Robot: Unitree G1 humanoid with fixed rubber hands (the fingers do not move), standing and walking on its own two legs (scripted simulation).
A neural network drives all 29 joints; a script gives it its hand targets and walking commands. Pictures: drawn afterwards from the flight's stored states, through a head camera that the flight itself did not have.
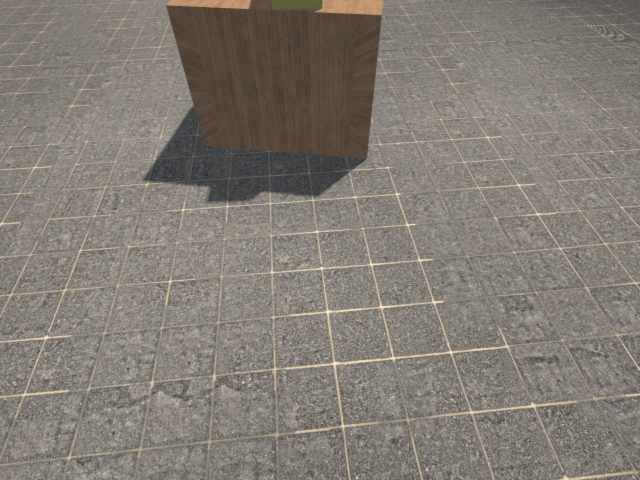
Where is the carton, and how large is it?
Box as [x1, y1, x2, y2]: [271, 0, 321, 8]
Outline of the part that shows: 271,0 272,8 321,8 321,0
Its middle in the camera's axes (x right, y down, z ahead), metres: -0.09 -1.10 +1.52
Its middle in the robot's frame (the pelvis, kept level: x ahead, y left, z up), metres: +1.88 +0.10 +0.03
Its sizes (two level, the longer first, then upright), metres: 0.210 0.200 0.250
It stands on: a pedestal, 0.68 m high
